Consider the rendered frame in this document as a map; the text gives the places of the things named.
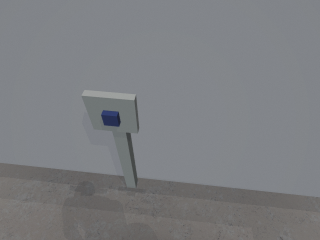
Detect button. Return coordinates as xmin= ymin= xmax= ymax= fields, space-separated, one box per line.
xmin=101 ymin=110 xmax=121 ymax=127

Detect panel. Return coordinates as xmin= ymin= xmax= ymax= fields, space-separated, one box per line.
xmin=81 ymin=90 xmax=139 ymax=188

